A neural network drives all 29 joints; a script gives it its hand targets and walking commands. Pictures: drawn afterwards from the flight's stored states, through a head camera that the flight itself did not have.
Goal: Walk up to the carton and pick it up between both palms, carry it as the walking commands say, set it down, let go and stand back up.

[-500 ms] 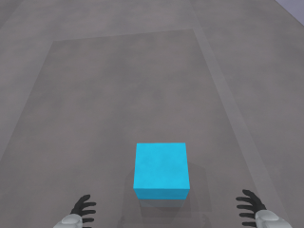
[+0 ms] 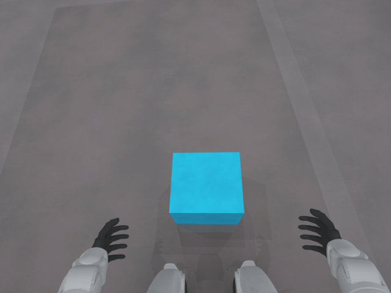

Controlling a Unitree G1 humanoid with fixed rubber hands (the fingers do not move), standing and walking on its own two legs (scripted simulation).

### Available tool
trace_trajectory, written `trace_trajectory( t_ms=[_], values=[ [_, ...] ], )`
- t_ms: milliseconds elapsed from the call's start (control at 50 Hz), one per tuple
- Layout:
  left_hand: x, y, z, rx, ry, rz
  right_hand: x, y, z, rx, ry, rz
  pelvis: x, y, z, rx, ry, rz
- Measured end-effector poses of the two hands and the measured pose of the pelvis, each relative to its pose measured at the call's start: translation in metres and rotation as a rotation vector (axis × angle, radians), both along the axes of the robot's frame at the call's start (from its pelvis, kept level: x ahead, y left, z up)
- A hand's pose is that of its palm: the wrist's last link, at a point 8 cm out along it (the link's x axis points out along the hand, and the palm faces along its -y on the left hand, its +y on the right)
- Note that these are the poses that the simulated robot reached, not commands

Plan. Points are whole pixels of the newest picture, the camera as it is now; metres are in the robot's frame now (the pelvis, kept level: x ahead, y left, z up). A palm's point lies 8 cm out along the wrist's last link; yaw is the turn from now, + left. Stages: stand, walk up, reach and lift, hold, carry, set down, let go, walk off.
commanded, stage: reach and lift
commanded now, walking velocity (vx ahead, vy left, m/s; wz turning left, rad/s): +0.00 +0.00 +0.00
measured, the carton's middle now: (206, 190) +0.52 +0.00 -0.60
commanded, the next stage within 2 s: none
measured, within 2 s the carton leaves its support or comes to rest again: neither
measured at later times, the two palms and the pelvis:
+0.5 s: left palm (115, 186) +0.38 +0.23 -0.13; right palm (307, 185) +0.37 -0.25 -0.13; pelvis -0.03 +0.00 -0.04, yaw +1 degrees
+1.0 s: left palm (127, 151) +0.50 +0.23 -0.16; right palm (294, 145) +0.49 -0.25 -0.15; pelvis -0.02 +0.00 -0.06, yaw +0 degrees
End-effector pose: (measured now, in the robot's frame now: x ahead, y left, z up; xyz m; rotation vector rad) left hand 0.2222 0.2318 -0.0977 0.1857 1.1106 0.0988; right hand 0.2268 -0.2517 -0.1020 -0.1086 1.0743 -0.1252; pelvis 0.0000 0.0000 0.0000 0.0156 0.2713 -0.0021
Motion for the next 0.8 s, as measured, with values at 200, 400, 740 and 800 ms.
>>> trace_trajectory(
  t_ms=[200, 400, 740, 800],
  values=[
    [0.057, 0.010, -0.011, 0.023, -0.090, 0.009, 0.040, 0.000, -0.014, -0.004, -0.065, -0.019, -0.033, -0.012, -0.018, -0.002, 0.030, 0.010],
    [0.129, 0.003, -0.022, -0.026, -0.167, -0.003, 0.112, 0.005, -0.018, -0.019, -0.152, -0.054, -0.036, -0.008, -0.030, -0.015, 0.138, 0.023],
    [0.232, 0.000, -0.050, -0.051, -0.377, 0.027, 0.210, -0.003, -0.040, -0.012, -0.356, -0.071, -0.020, 0.003, -0.050, -0.022, 0.404, 0.017],
    [0.248, -0.004, -0.051, -0.060, -0.401, 0.027, 0.224, -0.005, -0.041, -0.006, -0.378, -0.073, -0.019, 0.002, -0.052, -0.021, 0.435, 0.014]
  ],
)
